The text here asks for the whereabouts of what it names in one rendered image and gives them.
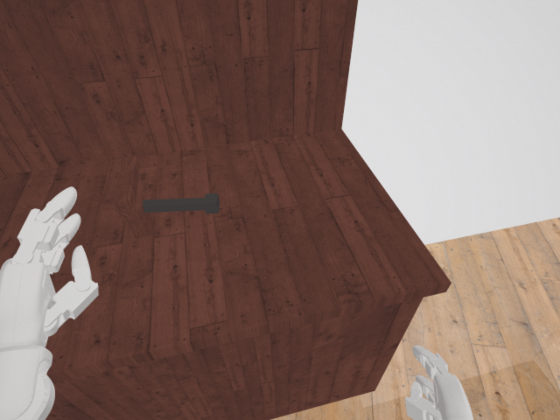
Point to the robot right hand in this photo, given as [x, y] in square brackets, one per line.
[447, 398]

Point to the tap lever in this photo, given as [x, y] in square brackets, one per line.
[210, 203]

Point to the robot left hand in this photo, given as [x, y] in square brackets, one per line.
[26, 288]

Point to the left robot forearm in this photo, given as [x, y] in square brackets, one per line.
[26, 391]

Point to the counter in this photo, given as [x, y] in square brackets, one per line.
[295, 295]

